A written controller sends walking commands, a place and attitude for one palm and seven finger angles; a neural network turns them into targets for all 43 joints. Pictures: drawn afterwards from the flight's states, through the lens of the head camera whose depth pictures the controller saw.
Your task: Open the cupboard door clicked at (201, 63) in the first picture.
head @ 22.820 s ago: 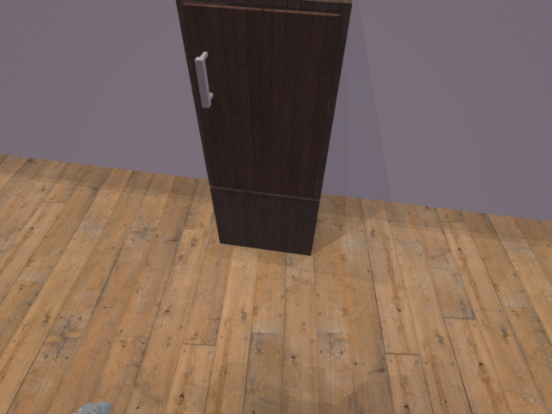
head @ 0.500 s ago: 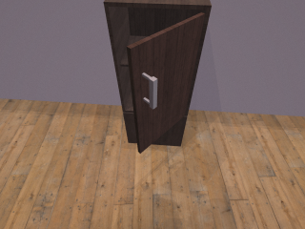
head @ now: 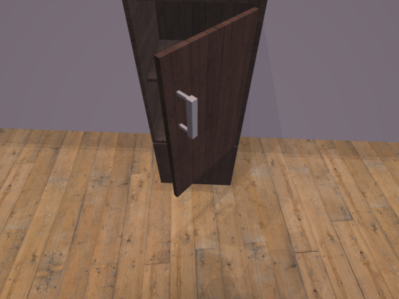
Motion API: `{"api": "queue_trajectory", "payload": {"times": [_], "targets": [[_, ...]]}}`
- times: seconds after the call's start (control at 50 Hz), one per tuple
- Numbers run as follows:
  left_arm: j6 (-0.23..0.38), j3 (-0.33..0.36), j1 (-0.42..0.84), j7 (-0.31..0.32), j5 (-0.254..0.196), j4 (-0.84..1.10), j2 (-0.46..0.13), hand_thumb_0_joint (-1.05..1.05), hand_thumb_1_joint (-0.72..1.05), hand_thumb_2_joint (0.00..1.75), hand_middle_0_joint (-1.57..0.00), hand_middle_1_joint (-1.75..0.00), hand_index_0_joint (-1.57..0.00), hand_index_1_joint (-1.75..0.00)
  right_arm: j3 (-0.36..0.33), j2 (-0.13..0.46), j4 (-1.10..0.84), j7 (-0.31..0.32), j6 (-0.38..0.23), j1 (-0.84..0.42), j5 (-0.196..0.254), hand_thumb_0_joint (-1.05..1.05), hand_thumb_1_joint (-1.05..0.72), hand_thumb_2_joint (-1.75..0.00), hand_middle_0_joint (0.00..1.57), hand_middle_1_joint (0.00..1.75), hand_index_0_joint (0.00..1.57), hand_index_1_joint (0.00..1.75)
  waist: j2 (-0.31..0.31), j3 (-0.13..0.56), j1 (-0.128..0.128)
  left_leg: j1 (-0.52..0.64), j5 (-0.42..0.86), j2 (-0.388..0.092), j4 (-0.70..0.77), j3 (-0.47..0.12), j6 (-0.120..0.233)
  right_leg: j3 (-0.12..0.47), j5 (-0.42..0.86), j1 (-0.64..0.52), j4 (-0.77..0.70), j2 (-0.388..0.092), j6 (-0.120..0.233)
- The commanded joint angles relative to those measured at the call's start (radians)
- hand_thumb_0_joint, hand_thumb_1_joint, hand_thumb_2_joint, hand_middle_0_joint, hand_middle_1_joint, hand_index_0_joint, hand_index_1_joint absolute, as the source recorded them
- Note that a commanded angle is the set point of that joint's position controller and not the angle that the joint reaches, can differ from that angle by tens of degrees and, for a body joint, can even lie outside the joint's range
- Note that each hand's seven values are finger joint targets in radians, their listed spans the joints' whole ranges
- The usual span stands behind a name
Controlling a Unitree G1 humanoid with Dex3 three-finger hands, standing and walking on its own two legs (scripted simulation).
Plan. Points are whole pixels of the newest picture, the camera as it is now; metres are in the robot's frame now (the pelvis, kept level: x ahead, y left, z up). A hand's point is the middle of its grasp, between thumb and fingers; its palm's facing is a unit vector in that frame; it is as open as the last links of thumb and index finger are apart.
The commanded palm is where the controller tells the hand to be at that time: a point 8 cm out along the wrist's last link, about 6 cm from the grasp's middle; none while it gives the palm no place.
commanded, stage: walk to a spot facing it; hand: left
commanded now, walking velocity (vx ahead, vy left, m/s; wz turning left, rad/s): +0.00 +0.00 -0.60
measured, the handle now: (186, 115) +0.54 +0.07 +0.04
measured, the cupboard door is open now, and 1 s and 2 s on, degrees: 50 50 50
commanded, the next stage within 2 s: none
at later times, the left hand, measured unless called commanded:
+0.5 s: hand out of the picture +0.08 +0.16 -0.16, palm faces -0.17 -0.95 -0.27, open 7.4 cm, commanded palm none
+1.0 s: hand (146, 271) +0.21 +0.15 -0.17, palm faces -0.52 -0.83 -0.22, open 7.4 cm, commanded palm none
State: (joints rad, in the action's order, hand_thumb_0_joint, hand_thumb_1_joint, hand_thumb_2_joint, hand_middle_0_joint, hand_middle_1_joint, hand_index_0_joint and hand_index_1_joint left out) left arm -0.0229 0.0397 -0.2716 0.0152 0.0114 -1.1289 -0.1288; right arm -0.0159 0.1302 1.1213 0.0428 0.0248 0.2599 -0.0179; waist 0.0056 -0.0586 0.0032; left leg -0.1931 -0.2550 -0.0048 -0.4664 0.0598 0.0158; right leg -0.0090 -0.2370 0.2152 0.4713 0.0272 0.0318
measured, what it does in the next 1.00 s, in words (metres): steps on the spot, turning right: left foot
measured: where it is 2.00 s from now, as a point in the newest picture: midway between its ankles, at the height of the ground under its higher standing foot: outside the picture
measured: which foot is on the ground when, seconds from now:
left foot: down 0.00-0.22, up 0.24-0.72, down 0.74-1.00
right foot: down 0.00-0.74, up 0.76-1.00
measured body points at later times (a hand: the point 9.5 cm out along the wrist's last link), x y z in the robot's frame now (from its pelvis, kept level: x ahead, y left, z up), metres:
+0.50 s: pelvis +0.00 -0.03 +0.00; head +0.04 -0.06 +0.45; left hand +0.09 +0.21 -0.14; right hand +0.06 -0.31 -0.14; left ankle +0.01 +0.14 -0.66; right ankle -0.01 -0.10 -0.74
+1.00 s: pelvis +0.02 +0.01 +0.00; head +0.08 -0.01 +0.44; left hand +0.24 +0.19 -0.15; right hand -0.08 -0.23 -0.14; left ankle +0.06 +0.13 -0.74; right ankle -0.05 -0.12 -0.69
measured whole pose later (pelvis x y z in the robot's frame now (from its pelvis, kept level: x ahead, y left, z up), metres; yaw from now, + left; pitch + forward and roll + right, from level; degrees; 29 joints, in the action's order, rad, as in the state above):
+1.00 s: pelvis +0.02 +0.01 +0.00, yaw -34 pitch +1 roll -2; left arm -0.06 0.09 -0.16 -0.04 0.02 -0.90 -0.27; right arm -0.02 0.20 0.90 0.03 0.02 0.24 -0.03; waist -0.01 -0.11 0.01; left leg -0.21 -0.32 -0.11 -0.51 0.10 -0.02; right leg -0.03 -0.42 0.48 0.91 -0.02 -0.05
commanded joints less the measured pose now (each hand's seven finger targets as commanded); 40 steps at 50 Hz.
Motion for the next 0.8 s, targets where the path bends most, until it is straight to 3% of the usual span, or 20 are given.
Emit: {"api": "queue_trajectory", "payload": {"times": [0.0, 0.1, 0.14, 0.16, 0.18, 0.2, 0.22, 0.26, 0.3, 0.42, 0.56, 0.6, 0.64, 0.66, 0.68, 0.7, 0.72, 0.74, 0.76, 0.78], "targets": [[-0.005, 0.047, 0.002, -0.002, 0.01, 0.095, -0.134, 0.0, 0.9, 0.9, -0.2, -0.3, -0.2, -0.3, -0.049, 0.161, -0.069, 0.017, -0.006, 0.055, -0.006, 0.0, -0.9, -0.9, 0.2, 0.3, 0.2, 0.3, 0.055, -0.03, -0.013, -0.014, -0.027, -0.192, 0.111, -0.139, 0.052, 0.101, 0.052, 0.133, 0.013, -0.067, 0.019], [-0.02, 0.061, 0.016, -0.02, 0.015, 0.152, -0.117, 0.0, 0.9, 0.9, -0.2, -0.3, -0.2, -0.3, -0.074, 0.219, -0.132, 0.016, -0.016, 0.009, -0.015, 0.0, -0.9, -0.9, 0.2, 0.3, 0.2, 0.3, 0.178, 0.006, 0.002, -0.046, 0.03, -0.362, 0.196, -0.223, 0.159, 0.014, -0.204, 0.168, 0.356, -0.028, -0.013], [-0.012, 0.061, -0.003, -0.024, 0.012, 0.16, -0.11, 0.0, 0.9, 0.9, -0.2, -0.3, -0.2, -0.3, -0.072, 0.219, -0.151, 0.015, -0.019, -0.021, -0.018, 0.0, -0.9, -0.9, 0.2, 0.3, 0.2, 0.3, 0.119, 0.018, 0.025, -0.035, 0.222, -0.346, 0.097, -0.142, 0.139, 0.014, -0.187, 0.116, 0.258, -0.048, -0.012], [-0.007, 0.063, -0.045, -0.025, 0.013, 0.151, -0.112, 0.0, 0.9, 0.9, -0.2, -0.3, -0.2, -0.3, -0.074, 0.22, -0.162, 0.014, -0.018, -0.037, -0.013, 0.0, -0.9, -0.9, 0.2, 0.3, 0.2, 0.3, 0.054, 0.042, 0.044, -0.041, 0.243, -0.31, 0.008, -0.08, 0.104, 0.012, -0.077, 0.049, 0.147, -0.045, -0.01], [0.002, 0.07, -0.077, -0.02, 0.018, 0.147, -0.156, 0.0, 0.9, 0.9, -0.2, -0.3, -0.2, -0.3, -0.076, 0.209, -0.178, 0.012, -0.012, -0.052, -0.007, 0.0, -0.9, -0.9, 0.2, 0.3, 0.2, 0.3, -0.083, 0.028, 0.06, -0.114, 0.131, -0.202, -0.152, 0.001, 0.033, 0.135, 0.165, -0.013, -0.034, -0.1, 0.012], [0.01, 0.09, -0.082, -0.006, 0.027, 0.148, -0.27, 0.0, 0.9, 0.9, -0.2, -0.3, -0.2, -0.3, -0.07, 0.143, -0.204, 0.004, -0.009, -0.045, 0.006, 0.0, -0.9, -0.9, 0.2, 0.3, 0.2, 0.3, -0.343, 0.041, 0.045, -0.304, -0.233, -0.049, -0.36, 0.117, -0.043, 0.451, 0.369, -0.119, -0.148, -0.333, 0.09], [0.007, 0.092, -0.118, 0.003, 0.01, 0.149, -0.28, 0.0, 0.9, 0.9, -0.2, -0.3, -0.2, -0.3, -0.069, 0.169, -0.213, 0.004, 0.005, -0.099, 0.003, 0.0, -0.9, -0.9, 0.2, 0.3, 0.2, 0.3, -0.288, 0.042, 0.086, -0.333, -0.356, -0.022, -0.553, -0.003, -0.045, 0.509, 0.42, -0.098, -0.173, -0.358, 0.138], [0.005, 0.092, -0.048, 0.017, 0.008, 0.164, -0.244, 0.0, 0.9, 0.9, -0.2, -0.3, -0.2, -0.3, -0.073, 0.168, -0.216, 0.002, 0.008, -0.118, 0.004, 0.0, -0.9, -0.9, 0.2, 0.3, 0.2, 0.3, -0.171, 0.035, 0.042, -0.402, -0.258, -0.05, -0.676, -0.091, -0.046, 0.47, 0.427, -0.119, -0.122, -0.305, 0.155], [0.013, 0.085, -0.025, 0.017, 0.006, 0.185, -0.235, 0.0, 0.9, 0.9, -0.2, -0.3, -0.2, -0.3, -0.066, 0.153, -0.222, -0.005, 0.007, -0.136, 0.004, 0.0, -0.9, -0.9, 0.2, 0.3, 0.2, 0.3, -0.083, 0.081, 0.032, -0.388, -0.185, -0.053, -0.67, -0.091, -0.063, 0.403, 0.455, -0.157, -0.098, -0.254, 0.167], [0.011, 0.087, -0.041, 0.009, 0.01, 0.21, -0.255, 0.0, 0.9, 0.9, -0.2, -0.3, -0.2, -0.3, -0.067, 0.161, -0.259, -0.006, 0.018, -0.189, 0.004, 0.0, -0.9, -0.9, 0.2, 0.3, 0.2, 0.3, -0.115, 0.071, 0.04, -0.368, -0.143, -0.03, -0.599, -0.095, -0.076, 0.412, 0.389, -0.131, -0.121, -0.205, 0.137], [0.005, 0.093, -0.047, 0.005, 0.019, 0.243, -0.275, 0.0, 0.9, 0.9, -0.2, -0.3, -0.2, -0.3, -0.065, 0.166, -0.31, -0.003, 0.002, -0.241, 0.014, 0.0, -0.9, -0.9, 0.2, 0.3, 0.2, 0.3, -0.146, 0.092, 0.053, -0.311, -0.19, -0.001, -0.435, -0.103, -0.07, 0.506, 0.406, -0.128, -0.098, -0.195, 0.167], [0.003, 0.099, -0.025, 0.005, 0.019, 0.259, -0.284, 0.0, 0.9, 0.9, -0.2, -0.3, -0.2, -0.3, -0.061, 0.161, -0.316, -0.002, -0.008, -0.218, 0.019, 0.0, -0.9, -0.9, 0.2, 0.3, 0.2, 0.3, -0.147, 0.124, 0.044, -0.254, -0.192, 0.011, -0.335, -0.104, -0.06, 0.52, 0.449, -0.123, -0.076, -0.188, 0.17], [0.0, 0.098, 0.013, 0.003, 0.015, 0.269, -0.287, 0.0, 0.9, 0.9, -0.2, -0.3, -0.2, -0.3, -0.061, 0.164, -0.306, 0.002, -0.014, -0.16, 0.023, 0.0, -0.9, -0.9, 0.2, 0.3, 0.2, 0.3, -0.141, 0.137, 0.012, -0.145, -0.132, 0.025, -0.179, -0.101, -0.053, 0.513, 0.469, -0.072, -0.044, -0.157, 0.137], [-0.002, 0.093, 0.037, 0.004, 0.012, 0.273, -0.276, 0.0, 0.9, 0.9, -0.2, -0.3, -0.2, -0.3, -0.061, 0.17, -0.295, 0.005, -0.019, -0.118, 0.025, 0.0, -0.9, -0.9, 0.2, 0.3, 0.2, 0.3, -0.134, 0.144, -0.011, -0.028, -0.055, 0.017, -0.055, -0.106, -0.051, 0.501, 0.42, 0.01, -0.012, -0.133, 0.1], [-0.003, 0.086, 0.06, 0.003, 0.004, 0.287, -0.25, 0.0, 0.9, 0.9, -0.2, -0.3, -0.2, -0.3, -0.064, 0.204, -0.278, 0.012, -0.03, -0.053, 0.021, 0.0, -0.9, -0.9, 0.2, 0.3, 0.2, 0.3, -0.053, 0.161, -0.044, 0.146, 0.011, -0.06, 0.082, -0.157, -0.029, 0.437, 0.267, 0.147, 0.045, -0.075, 0.054], [-0.004, 0.074, 0.028, -0.009, -0.006, 0.304, -0.192, 0.0, 0.9, 0.9, -0.2, -0.3, -0.2, -0.3, -0.079, 0.3, -0.286, 0.016, -0.04, -0.044, 0.003, 0.0, -0.9, -0.9, 0.2, 0.3, 0.2, 0.3, 0.217, 0.17, -0.032, 0.287, 0.06, -0.314, 0.182, -0.419, 0.06, 0.271, -0.104, 0.359, 0.202, 0.07, -0.011], [0.003, 0.071, 0.06, -0.02, 0.005, 0.327, -0.201, 0.0, 0.9, 0.9, -0.2, -0.3, -0.2, -0.3, -0.083, 0.345, -0.301, 0.02, -0.032, -0.019, -0.005, 0.0, -0.9, -0.9, 0.2, 0.3, 0.2, 0.3, 0.26, 0.121, -0.038, 0.194, 0.2, -0.502, 0.201, -0.537, 0.173, 0.102, -0.4, 0.408, 0.446, 0.06, -0.06], [0.003, 0.078, 0.056, -0.031, 0.016, 0.337, -0.217, 0.0, 0.9, 0.9, -0.2, -0.3, -0.2, -0.3, -0.074, 0.334, -0.323, 0.014, -0.026, -0.037, -0.017, 0.0, -0.9, -0.9, 0.2, 0.3, 0.2, 0.3, 0.118, 0.083, -0.03, 0.036, 0.109, -0.511, 0.207, -0.505, 0.219, 0.092, -0.368, 0.374, 0.612, 0.011, -0.068], [-0.005, 0.083, 0.062, -0.03, 0.029, 0.312, -0.217, 0.0, 0.9, 0.9, -0.2, -0.3, -0.2, -0.3, -0.062, 0.295, -0.314, 0.013, -0.034, -0.057, -0.022, 0.0, -0.9, -0.9, 0.2, 0.3, 0.2, 0.3, 0.192, 0.075, -0.003, 0.016, 0.222, -0.433, 0.177, -0.453, 0.185, 0.101, -0.329, 0.402, 0.686, 0.012, -0.075], [-0.008, 0.085, 0.06, -0.036, 0.023, 0.302, -0.217, 0.0, 0.9, 0.9, -0.2, -0.3, -0.2, -0.3, -0.051, 0.266, -0.32, 0.012, -0.032, -0.08, -0.019, 0.0, -0.9, -0.9, 0.2, 0.3, 0.2, 0.3, 0.21, 0.043, 0.009, -0.01, 0.3, -0.373, 0.157, -0.327, 0.148, 0.096, -0.257, 0.401, 0.75, -0.011, -0.081]]}}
